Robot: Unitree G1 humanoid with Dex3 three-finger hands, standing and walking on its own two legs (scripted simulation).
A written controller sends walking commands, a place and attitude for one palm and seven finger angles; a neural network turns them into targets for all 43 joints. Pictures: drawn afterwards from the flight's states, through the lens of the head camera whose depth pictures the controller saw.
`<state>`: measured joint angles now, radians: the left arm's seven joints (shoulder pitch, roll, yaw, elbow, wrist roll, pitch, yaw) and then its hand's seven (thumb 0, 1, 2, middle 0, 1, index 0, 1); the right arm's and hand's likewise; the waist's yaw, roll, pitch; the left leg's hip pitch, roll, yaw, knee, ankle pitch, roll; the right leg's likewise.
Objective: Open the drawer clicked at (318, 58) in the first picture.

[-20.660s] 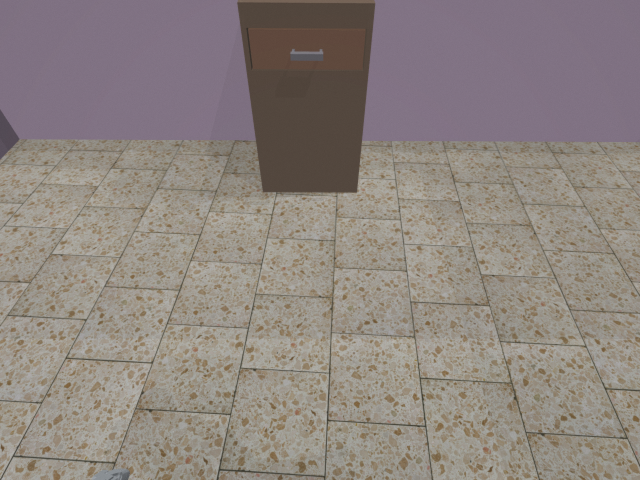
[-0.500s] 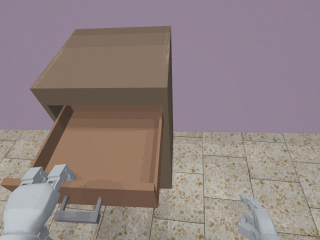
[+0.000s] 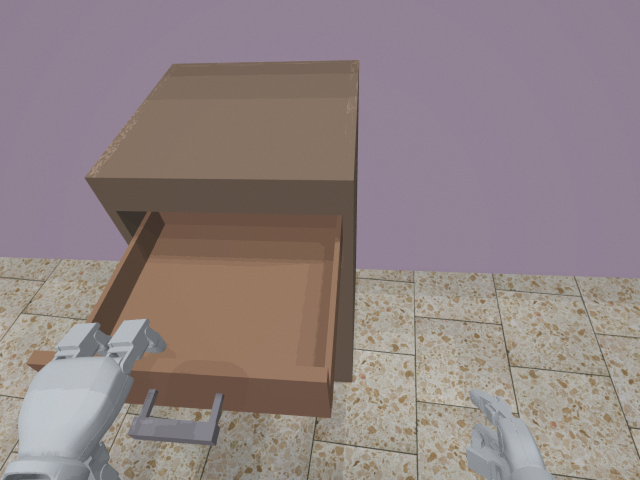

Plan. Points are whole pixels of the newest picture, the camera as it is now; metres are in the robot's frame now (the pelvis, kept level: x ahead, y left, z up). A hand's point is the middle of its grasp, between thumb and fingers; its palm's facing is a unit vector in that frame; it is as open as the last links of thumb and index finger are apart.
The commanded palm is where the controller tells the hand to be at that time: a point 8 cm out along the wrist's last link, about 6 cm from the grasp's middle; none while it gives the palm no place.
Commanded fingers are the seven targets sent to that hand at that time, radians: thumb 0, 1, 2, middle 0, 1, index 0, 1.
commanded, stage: draw the hand back to the body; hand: left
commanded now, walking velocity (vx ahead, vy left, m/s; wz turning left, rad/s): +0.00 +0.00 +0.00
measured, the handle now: (179, 414) +0.20 +0.25 -0.08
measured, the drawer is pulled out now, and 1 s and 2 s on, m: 0.30 0.30 0.30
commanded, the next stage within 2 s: step back with the hand held close in 1.48 s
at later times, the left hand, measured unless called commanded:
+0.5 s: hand (87, 399) +0.15 +0.26 +0.10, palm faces +0.03 -0.07 -1.00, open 13.9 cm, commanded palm +0.13 +0.26 +0.15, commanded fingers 0.00 -0.43 0.33 -0.29 -1.15 -0.29 -1.15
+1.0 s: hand (114, 356) +0.18 +0.22 +0.16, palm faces +0.40 -0.81 -0.43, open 11.1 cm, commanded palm +0.12 +0.26 +0.18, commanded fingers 0.00 0.44 0.70 -0.23 -0.59 -0.23 -0.59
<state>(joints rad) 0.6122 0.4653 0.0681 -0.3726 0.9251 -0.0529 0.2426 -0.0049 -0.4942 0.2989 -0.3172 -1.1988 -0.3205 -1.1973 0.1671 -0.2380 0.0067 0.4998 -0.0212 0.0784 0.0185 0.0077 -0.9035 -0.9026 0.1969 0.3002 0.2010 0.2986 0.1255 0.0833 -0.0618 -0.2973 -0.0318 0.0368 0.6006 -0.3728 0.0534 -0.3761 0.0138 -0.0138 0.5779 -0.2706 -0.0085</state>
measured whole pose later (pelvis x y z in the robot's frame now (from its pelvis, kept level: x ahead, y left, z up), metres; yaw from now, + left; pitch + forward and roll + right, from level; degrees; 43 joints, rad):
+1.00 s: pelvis +0.01 -0.03 +0.02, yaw +3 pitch -3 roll -1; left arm 0.55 0.33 0.27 -0.44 -0.05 -0.11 0.10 -0.01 0.11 0.56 -0.26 -0.81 -0.27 -0.80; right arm 0.19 -0.21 0.02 0.62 0.00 -0.13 -0.07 0.01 -0.90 -0.90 0.20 0.30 0.20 0.30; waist 0.06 0.07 0.03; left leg -0.06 -0.02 -0.02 0.38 -0.28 0.02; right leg -0.12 0.03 -0.07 0.36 -0.19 -0.04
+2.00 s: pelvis -0.02 -0.01 +0.01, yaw +4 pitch +3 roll +0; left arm 0.66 0.40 0.36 -0.59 -0.04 -0.18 0.12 0.01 0.88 0.90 -0.21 -0.30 -0.21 -0.30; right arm 0.15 -0.22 -0.04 0.55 0.02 -0.03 -0.07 0.01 -0.90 -0.90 0.20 0.30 0.20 0.30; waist 0.00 0.01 0.04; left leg -0.26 -0.05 -0.02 0.48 -0.26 0.04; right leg -0.32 -0.01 -0.07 0.45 -0.18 -0.02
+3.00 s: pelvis -0.17 -0.07 +0.01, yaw +1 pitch +5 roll +1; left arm 0.70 0.40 0.39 -0.63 -0.04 -0.21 0.12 0.01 0.88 0.90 -0.21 -0.30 -0.22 -0.30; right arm 0.12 -0.21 -0.01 0.59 0.02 -0.03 -0.08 0.01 -0.90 -0.90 0.20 0.30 0.20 0.30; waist 0.00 -0.04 0.00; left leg -0.46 -0.03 0.02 0.78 -0.41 -0.01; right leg -0.25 0.00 -0.06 0.44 -0.28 -0.05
